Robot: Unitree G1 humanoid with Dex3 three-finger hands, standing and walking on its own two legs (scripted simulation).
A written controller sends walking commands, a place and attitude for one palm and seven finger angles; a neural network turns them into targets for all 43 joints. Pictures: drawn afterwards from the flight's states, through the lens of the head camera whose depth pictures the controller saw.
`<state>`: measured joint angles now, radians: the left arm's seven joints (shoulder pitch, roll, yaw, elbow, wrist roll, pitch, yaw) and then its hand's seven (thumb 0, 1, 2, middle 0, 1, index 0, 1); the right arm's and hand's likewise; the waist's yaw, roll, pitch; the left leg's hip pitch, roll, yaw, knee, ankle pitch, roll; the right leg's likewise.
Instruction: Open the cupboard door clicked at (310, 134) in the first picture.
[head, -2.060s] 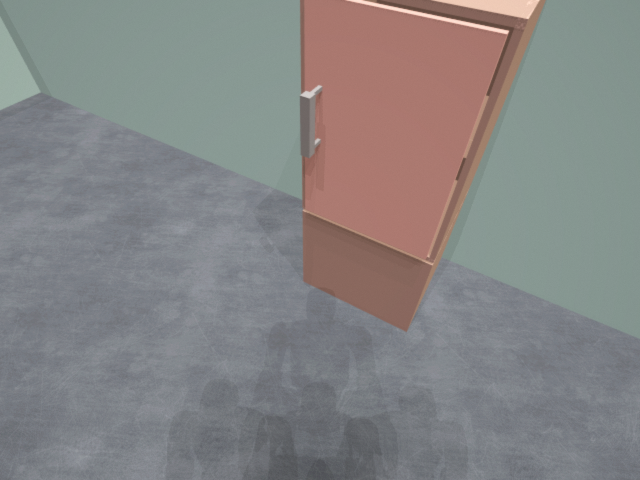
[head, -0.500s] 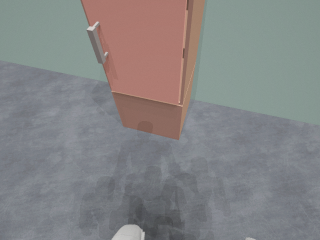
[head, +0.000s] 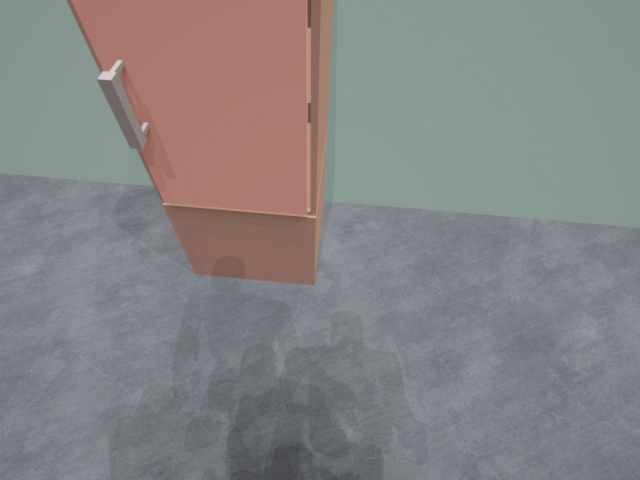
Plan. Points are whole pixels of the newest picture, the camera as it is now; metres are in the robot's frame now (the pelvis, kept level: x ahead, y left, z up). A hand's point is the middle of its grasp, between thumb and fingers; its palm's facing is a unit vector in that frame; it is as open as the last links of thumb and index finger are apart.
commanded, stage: take the last steps up to it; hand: left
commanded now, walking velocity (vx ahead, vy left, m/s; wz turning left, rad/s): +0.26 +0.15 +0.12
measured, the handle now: (128, 105) +0.74 +0.43 -0.01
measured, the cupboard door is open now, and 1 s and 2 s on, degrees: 0 0 0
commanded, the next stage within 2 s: come to a stop and stand still in 0.46 s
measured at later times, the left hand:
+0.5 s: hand out of the picture +0.12 +0.25 -0.18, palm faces +0.07 -0.98 -0.19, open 7.4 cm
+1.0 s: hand (134, 421) +0.21 +0.30 -0.19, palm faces +0.13 -0.97 -0.23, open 7.3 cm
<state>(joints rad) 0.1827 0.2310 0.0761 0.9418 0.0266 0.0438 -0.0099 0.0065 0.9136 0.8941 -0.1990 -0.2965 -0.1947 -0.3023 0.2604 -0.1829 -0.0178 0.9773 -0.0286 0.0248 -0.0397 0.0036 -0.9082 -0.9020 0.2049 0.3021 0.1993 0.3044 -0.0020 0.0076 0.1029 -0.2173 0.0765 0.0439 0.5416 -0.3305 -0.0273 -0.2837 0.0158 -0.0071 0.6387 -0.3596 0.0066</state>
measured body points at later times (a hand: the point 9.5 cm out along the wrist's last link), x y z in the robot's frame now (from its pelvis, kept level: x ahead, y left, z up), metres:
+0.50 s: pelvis +0.11 +0.06 +0.00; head +0.14 +0.07 +0.45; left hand +0.12 +0.30 -0.16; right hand +0.11 -0.16 -0.15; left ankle +0.11 +0.15 -0.73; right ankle +0.09 -0.05 -0.68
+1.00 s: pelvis +0.17 +0.10 -0.01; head +0.22 +0.12 +0.44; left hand +0.20 +0.35 -0.17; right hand +0.26 -0.15 -0.15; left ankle +0.17 +0.22 -0.74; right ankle +0.19 -0.02 -0.73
